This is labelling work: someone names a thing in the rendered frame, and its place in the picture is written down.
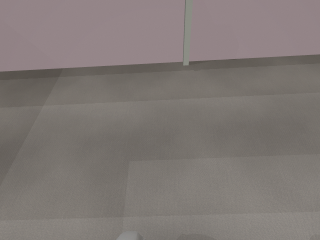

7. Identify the panel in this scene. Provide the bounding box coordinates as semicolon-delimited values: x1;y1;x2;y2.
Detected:
183;0;193;66

